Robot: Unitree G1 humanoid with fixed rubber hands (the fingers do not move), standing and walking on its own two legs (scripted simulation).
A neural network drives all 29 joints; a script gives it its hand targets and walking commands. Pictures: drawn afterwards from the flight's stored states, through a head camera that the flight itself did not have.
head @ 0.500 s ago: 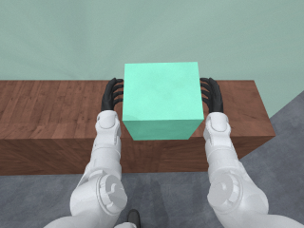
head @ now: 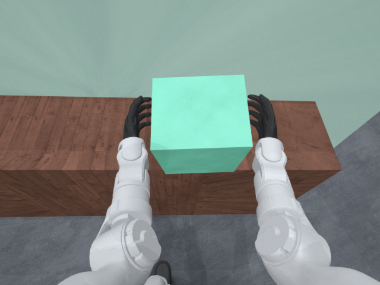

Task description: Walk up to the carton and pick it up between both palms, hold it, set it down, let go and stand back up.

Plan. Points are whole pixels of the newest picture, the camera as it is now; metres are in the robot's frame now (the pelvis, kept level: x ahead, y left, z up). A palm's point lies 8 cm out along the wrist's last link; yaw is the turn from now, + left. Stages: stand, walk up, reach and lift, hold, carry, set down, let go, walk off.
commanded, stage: set down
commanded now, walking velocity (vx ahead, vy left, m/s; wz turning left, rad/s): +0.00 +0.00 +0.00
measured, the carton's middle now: (199, 131) +0.46 +0.02 -0.04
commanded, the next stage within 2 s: none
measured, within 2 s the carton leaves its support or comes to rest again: rests again in 0.92 s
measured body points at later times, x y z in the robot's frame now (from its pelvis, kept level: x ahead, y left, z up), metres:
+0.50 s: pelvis -0.01 +0.00 -0.01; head +0.08 +0.03 +0.43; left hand +0.42 +0.17 +0.03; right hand +0.43 -0.12 +0.04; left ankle +0.06 +0.11 -0.74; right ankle -0.05 -0.09 -0.74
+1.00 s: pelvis -0.01 +0.01 -0.04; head +0.07 +0.03 +0.40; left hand +0.45 +0.20 +0.02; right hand +0.46 -0.12 +0.02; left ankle +0.06 +0.11 -0.74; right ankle -0.05 -0.09 -0.74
